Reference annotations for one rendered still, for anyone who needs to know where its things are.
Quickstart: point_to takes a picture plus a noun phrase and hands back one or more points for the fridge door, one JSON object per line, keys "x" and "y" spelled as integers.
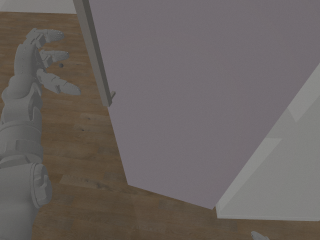
{"x": 199, "y": 84}

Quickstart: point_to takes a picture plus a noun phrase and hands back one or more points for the robot left hand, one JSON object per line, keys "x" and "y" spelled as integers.
{"x": 29, "y": 61}

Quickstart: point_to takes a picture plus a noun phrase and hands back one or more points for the handle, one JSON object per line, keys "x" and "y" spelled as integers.
{"x": 85, "y": 18}

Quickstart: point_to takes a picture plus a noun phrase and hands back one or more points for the robot left upper arm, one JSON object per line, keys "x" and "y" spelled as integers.
{"x": 24, "y": 189}

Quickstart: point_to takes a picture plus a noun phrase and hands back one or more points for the robot left forearm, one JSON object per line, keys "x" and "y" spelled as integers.
{"x": 21, "y": 122}

